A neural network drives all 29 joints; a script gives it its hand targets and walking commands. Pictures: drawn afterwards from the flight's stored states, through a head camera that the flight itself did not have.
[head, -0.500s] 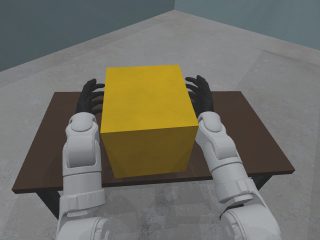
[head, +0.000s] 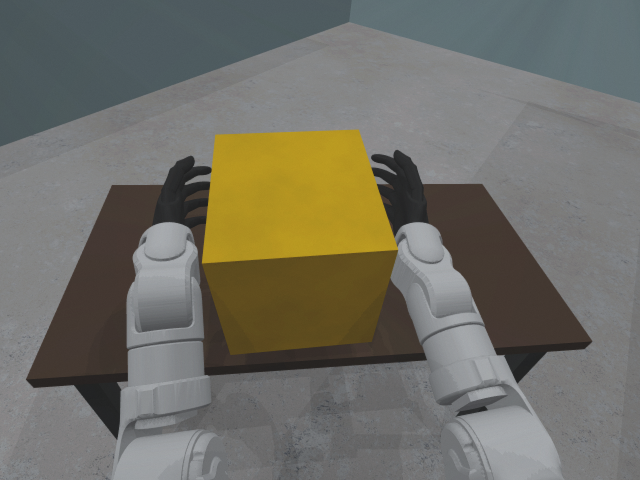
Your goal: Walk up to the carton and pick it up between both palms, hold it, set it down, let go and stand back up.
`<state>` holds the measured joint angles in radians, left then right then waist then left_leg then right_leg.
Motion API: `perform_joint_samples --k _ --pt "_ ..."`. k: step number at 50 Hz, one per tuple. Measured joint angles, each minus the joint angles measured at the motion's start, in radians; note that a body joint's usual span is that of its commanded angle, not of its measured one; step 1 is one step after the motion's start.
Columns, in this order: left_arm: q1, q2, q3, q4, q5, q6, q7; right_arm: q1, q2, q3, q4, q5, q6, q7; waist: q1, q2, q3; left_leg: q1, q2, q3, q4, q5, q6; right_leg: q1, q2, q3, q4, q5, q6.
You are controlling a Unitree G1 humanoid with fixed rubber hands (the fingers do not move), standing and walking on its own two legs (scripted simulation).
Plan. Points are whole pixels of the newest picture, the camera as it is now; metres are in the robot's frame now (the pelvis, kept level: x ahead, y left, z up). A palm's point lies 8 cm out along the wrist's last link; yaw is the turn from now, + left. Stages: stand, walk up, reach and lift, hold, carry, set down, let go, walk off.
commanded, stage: hold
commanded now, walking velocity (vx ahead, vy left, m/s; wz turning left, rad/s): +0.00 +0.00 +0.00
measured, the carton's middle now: (295, 240) +0.37 +0.01 +0.13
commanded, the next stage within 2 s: none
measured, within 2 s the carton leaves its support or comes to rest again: neither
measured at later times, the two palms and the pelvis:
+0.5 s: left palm (175, 227) +0.36 +0.15 +0.17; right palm (408, 220) +0.36 -0.13 +0.18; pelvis +0.00 +0.00 +0.00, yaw +0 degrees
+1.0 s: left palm (172, 226) +0.36 +0.15 +0.17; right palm (406, 218) +0.36 -0.12 +0.18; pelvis +0.00 +0.00 +0.00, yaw +0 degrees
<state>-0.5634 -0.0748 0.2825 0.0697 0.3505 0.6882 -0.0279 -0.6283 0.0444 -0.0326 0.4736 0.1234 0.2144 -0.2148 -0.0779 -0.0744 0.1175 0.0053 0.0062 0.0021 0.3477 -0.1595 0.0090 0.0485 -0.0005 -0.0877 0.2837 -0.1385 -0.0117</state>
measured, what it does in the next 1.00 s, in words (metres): stands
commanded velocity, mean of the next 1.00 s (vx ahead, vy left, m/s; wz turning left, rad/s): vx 0.00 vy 0.00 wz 0.00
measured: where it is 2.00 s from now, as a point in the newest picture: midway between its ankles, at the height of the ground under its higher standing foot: outside the picture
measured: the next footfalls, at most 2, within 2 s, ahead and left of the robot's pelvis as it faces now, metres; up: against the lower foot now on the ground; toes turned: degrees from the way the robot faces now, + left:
none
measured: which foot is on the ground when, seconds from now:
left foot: down 0.00-1.00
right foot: down 0.00-1.00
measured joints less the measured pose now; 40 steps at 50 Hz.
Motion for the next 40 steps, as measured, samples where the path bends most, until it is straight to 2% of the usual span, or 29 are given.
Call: perform_joint_samples --k 17,40 --pt "0.022 0.002 -0.017 -0.031 -0.009 0.001 0.011 0.015 -0.004 0.012 -0.028 0.013 -0.003 -0.003 -0.003 0.002 0.000 -0.009 0.001 -0.002 0.005 -0.003 0.000 -0.006 0.001 -0.003 -0.001 0.000 0.000" --pt "0.007 0.000 -0.004 -0.015 -0.004 0.004 0.003 0.004 0.000 0.005 -0.011 0.006 -0.001 -0.002 -0.001 0.000 0.004 -0.004 0.001 -0.003 0.001 0.001 -0.002 -0.002 0.001 -0.005 0.001 0.000 -0.002"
